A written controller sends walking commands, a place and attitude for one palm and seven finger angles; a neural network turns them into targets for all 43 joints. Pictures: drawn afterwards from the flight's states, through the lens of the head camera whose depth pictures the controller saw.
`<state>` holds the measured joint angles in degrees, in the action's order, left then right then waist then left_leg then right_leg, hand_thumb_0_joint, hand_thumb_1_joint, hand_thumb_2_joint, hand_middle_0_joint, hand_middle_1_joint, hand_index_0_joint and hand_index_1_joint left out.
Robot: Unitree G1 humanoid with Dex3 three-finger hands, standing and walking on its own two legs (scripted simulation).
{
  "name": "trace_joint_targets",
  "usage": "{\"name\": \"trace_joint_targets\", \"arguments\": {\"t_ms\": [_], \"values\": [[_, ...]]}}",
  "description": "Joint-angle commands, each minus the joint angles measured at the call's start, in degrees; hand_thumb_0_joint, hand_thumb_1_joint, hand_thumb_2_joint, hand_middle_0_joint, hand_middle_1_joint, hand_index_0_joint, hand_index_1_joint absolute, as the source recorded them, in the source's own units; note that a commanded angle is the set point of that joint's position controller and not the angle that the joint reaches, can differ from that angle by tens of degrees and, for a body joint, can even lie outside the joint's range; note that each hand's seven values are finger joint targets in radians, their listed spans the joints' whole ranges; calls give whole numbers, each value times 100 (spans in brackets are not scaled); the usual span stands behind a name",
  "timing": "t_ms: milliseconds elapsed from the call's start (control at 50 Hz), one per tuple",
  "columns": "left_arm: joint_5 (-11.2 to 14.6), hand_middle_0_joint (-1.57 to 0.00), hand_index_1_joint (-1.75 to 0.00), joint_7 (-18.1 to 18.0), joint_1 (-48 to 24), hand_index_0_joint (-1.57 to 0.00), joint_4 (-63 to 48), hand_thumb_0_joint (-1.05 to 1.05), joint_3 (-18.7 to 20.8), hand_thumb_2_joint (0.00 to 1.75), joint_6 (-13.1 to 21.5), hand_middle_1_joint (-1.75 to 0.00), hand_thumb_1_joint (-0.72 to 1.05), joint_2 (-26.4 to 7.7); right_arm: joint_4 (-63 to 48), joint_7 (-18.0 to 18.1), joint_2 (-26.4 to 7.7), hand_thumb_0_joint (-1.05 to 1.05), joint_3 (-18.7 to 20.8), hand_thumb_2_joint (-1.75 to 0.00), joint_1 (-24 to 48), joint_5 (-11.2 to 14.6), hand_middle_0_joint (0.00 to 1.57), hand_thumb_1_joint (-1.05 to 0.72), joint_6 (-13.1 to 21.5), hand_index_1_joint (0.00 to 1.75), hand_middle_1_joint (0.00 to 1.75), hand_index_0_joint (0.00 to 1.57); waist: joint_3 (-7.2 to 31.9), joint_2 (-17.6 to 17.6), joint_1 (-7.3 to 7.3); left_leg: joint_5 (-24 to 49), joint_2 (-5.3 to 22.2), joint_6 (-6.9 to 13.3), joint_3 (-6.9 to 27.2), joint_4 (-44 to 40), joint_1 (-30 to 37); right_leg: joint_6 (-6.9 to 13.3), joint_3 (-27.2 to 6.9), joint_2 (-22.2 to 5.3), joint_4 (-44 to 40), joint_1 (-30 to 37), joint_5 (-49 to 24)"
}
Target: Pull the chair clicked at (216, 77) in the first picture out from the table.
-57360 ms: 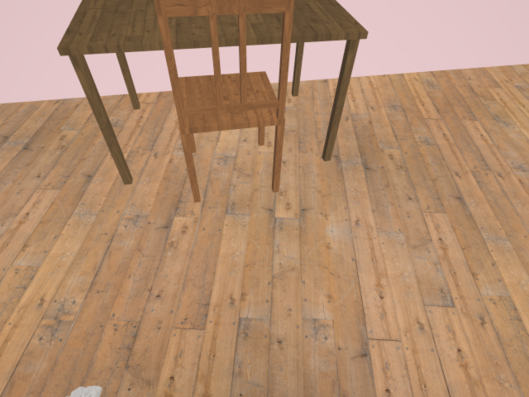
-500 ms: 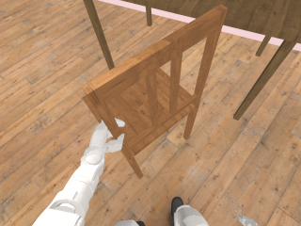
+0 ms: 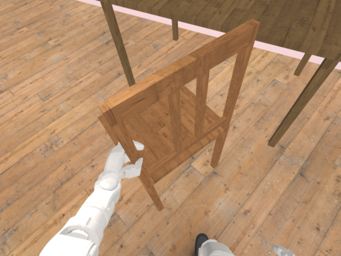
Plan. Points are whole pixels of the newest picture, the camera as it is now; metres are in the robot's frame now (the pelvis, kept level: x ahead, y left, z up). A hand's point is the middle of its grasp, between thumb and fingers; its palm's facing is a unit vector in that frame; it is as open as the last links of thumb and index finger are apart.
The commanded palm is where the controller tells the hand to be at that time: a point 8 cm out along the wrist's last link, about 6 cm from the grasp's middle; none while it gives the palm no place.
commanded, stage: step backward, pulling the chair out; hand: left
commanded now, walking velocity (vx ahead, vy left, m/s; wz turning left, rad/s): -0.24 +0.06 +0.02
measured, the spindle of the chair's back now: (176, 125) +0.47 +0.00 -0.06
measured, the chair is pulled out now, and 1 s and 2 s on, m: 0.42 0.42 0.42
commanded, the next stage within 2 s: stop walking, hand still on the chair in 1.04 s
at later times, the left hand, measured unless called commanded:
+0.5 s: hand (136, 166) +0.34 +0.11 -0.06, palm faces -0.10 -0.95 -0.29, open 6.3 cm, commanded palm +0.33 +0.16 -0.05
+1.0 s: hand (135, 166) +0.34 +0.12 -0.06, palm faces -0.14 -0.95 -0.28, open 6.3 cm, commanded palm +0.34 +0.16 -0.05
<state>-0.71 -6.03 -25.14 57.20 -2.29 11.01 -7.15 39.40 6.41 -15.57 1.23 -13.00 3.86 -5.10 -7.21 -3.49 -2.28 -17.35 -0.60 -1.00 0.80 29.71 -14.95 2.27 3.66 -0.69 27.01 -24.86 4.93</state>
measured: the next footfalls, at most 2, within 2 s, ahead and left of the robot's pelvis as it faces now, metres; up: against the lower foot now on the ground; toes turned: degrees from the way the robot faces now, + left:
none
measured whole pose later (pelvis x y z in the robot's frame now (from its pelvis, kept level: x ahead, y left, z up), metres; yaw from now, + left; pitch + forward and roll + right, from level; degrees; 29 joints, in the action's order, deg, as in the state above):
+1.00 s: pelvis +0.01 +0.01 +0.00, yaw -1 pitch +2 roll +1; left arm -1.3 -4.7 -23.7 54.3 -3.7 10.2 -8.3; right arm 38.5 6.0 -13.5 0.3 -14.0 3.7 -6.1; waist -7.8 -2.7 -2.2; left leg -17.8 -0.7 -0.5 0.1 29.3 -13.7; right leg 1.8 3.0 -0.7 26.7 -23.9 5.2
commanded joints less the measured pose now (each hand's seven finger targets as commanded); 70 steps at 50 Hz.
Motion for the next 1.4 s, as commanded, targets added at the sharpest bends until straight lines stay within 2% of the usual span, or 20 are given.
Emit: {"name": "trace_joint_targets", "arguments": {"t_ms": [0,80,120,220,400,500,520,620,720,840,940,980,1040,1100,1120,1140,1180,1260,1340,1380], "values": [[30,-50,-145,-56,-1490,-50,-1030,0,187,90,243,-145,90,-1019,-534,38,-517,0,117,-90,-379,-4,20,-90,96,30,30,20,2068,505,79,163,367,247,140,-536,183,-362,-829,-948,-890,1344,908],[27,-50,-145,-65,-1384,-50,-1222,0,206,90,285,-145,90,-999,-694,63,-536,0,121,-90,-283,-46,20,-90,76,30,30,20,2026,-6,121,572,679,322,411,-971,0,-317,-573,-517,-227,1521,559],[15,-50,-145,-72,-1320,-50,-1227,0,265,90,269,-145,90,-1054,-716,76,-571,0,156,-90,-311,-50,20,-90,60,30,30,20,2016,131,125,866,769,309,459,-980,-33,-289,-535,-429,-15,1566,248],[50,-50,-145,-47,-1369,-50,-1188,0,313,90,240,-145,90,-1148,-644,88,-568,0,202,-90,-415,-48,20,-90,106,30,30,20,1993,554,102,1083,683,180,321,-571,63,-161,-795,-622,-95,1604,-424],[22,-50,-145,-48,-1465,-50,-981,0,329,90,287,-145,90,-1158,-446,48,-469,0,146,-90,-529,-35,20,-90,185,30,30,20,2077,926,79,288,359,176,70,-177,192,-237,-1020,-994,-736,1331,414],[8,-50,-145,-71,-1439,-50,-1042,0,293,90,272,-145,90,-1123,-512,23,-476,0,117,-90,-437,-24,20,-90,141,30,30,20,2068,662,96,182,386,235,130,-398,131,-347,-910,-934,-834,1391,781],[8,-50,-145,-80,-1422,-50,-1068,0,329,90,255,-145,90,-1180,-520,29,-493,0,130,-90,-421,-13,20,-90,125,30,30,20,2046,751,102,177,385,237,138,-432,130,-386,-895,-890,-862,1408,807],[12,-50,-145,-68,-1353,-50,-1257,0,274,90,231,-145,90,-1117,-655,39,-513,0,133,-90,-346,-27,20,-90,56,30,30,20,1951,482,105,379,540,276,282,-737,98,-359,-721,-668,-613,1430,645],[23,-50,-145,-59,-1332,-50,-1351,0,259,90,229,-145,90,-1106,-726,51,-537,0,149,-90,-350,-47,20,-90,33,30,30,20,1989,253,116,904,663,243,354,-768,45,-264,-682,-566,-239,1641,-40],[50,-50,-145,-23,-1347,-50,-1278,0,266,90,199,-145,90,-1114,-646,58,-495,0,159,-90,-455,-44,20,-90,68,30,30,20,2032,635,90,967,575,161,243,-448,168,-166,-849,-760,-314,1653,-458],[47,-50,-145,-22,-1403,-50,-1158,0,252,90,159,-145,90,-1115,-551,31,-473,0,140,-90,-506,-22,20,-90,46,30,30,20,2043,923,83,418,379,145,155,-171,236,-117,-1056,-1070,-754,1490,96],[46,-50,-145,-11,-1446,-50,-1141,0,208,90,152,-145,90,-1061,-549,22,-483,0,122,-90,-473,-22,20,-90,37,30,30,20,2049,772,81,430,409,170,216,-279,263,-117,-970,-1046,-739,1426,249],[40,-50,-145,-10,-1433,-50,-1193,0,207,90,172,-145,90,-1031,-609,43,-502,0,104,-90,-372,-44,20,-90,40,30,30,20,1973,414,104,653,620,252,420,-705,167,-220,-672,-691,-396,1425,402],[56,-50,-145,-16,-1409,-50,-1262,0,193,90,192,-145,90,-973,-682,51,-495,0,111,-90,-291,-54,20,-90,30,30,30,20,1921,147,137,1007,810,282,527,-845,-18,-218,-617,-538,35,1598,34],[43,-50,-145,-25,-1444,-50,-1302,0,248,90,193,-145,90,-1063,-685,56,-522,0,123,-90,-298,-61,20,-90,26,30,30,20,1925,154,140,1040,812,274,544,-861,-75,-218,-614,-506,81,1633,-25],[64,-50,-145,-35,-1682,-50,-2358,0,345,90,274,-145,90,-1225,-896,45,-445,0,122,-90,-185,-74,20,-90,12,30,30,20,2056,285,183,1012,815,293,575,-835,-37,-224,-689,-520,90,1906,-133],[105,-50,-145,-41,-1346,-50,-2496,0,259,90,195,-145,90,-1038,-969,76,-393,0,84,-90,-68,-70,20,-90,36,30,30,20,2134,228,177,881,767,259,493,-755,55,-130,-792,-584,47,2030,-185],[127,-50,-145,-61,-984,-50,-2707,0,315,90,1,-145,90,-1090,-997,96,-363,0,56,-90,-68,-76,20,-90,78,30,30,20,2087,405,176,504,635,229,369,-699,171,-93,-949,-675,-213,2064,117],[128,-50,-145,-63,-666,-50,-2759,0,397,90,-140,-145,90,-1139,-959,82,-342,0,56,-90,-86,-79,20,-90,126,30,30,20,2081,648,163,536,523,190,201,-530,430,-145,-1052,-761,-445,2066,34],[128,-50,-145,-51,-601,-50,-2804,0,347,90,-176,-145,90,-1076,-949,69,-327,0,44,-90,-51,-83,20,-90,133,30,30,20,2095,584,149,599,516,187,143,-523,514,-206,-1047,-794,-499,2100,-81]]}}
